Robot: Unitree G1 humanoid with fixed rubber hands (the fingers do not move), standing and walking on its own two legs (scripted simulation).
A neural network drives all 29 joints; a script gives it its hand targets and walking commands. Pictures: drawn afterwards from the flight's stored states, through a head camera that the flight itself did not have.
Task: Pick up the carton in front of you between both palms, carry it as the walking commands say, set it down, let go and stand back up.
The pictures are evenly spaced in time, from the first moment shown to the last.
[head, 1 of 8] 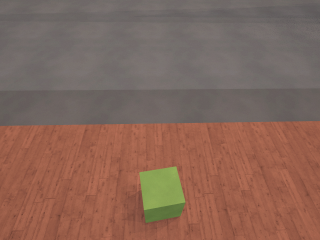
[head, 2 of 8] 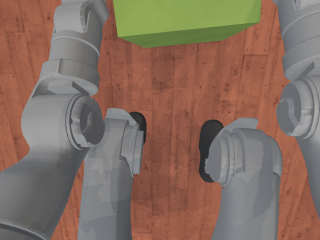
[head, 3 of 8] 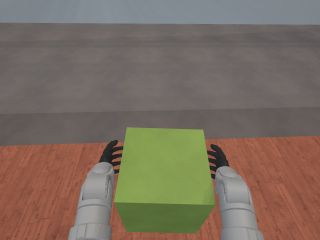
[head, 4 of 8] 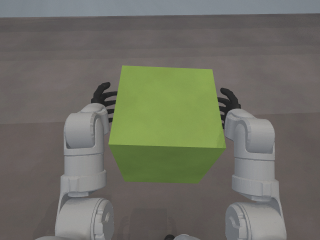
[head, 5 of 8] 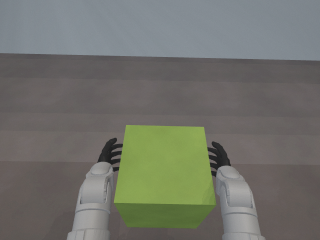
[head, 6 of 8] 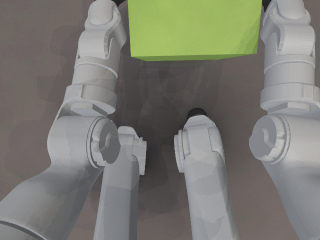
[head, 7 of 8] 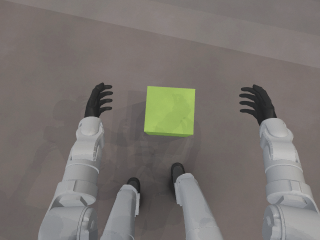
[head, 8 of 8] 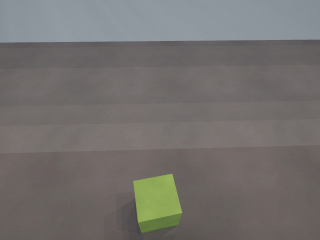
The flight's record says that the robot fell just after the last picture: no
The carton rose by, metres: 0.68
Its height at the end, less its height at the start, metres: -0.13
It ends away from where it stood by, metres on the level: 2.27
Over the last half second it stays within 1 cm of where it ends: yes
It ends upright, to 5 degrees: yes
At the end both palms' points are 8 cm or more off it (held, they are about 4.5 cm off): yes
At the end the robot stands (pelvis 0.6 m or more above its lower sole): yes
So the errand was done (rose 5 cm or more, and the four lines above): yes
